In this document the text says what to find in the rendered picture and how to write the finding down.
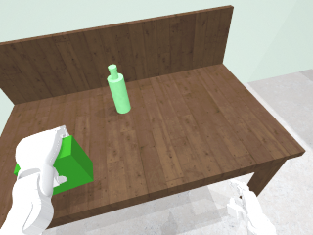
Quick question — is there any left robot forearm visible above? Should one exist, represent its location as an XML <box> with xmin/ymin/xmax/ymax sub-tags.
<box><xmin>0</xmin><ymin>164</ymin><xmax>55</xmax><ymax>235</ymax></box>

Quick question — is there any sponge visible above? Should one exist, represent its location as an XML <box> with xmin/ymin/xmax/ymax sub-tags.
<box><xmin>14</xmin><ymin>135</ymin><xmax>94</xmax><ymax>195</ymax></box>

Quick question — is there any robot left hand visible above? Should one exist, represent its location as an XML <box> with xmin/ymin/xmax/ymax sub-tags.
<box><xmin>15</xmin><ymin>125</ymin><xmax>69</xmax><ymax>187</ymax></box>

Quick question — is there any right robot forearm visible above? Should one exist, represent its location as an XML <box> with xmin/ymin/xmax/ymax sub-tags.
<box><xmin>246</xmin><ymin>211</ymin><xmax>277</xmax><ymax>235</ymax></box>

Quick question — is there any table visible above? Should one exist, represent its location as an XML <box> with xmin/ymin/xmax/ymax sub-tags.
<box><xmin>0</xmin><ymin>5</ymin><xmax>306</xmax><ymax>230</ymax></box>

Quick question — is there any robot right hand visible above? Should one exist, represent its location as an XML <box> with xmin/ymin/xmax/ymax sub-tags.
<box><xmin>227</xmin><ymin>179</ymin><xmax>263</xmax><ymax>222</ymax></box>

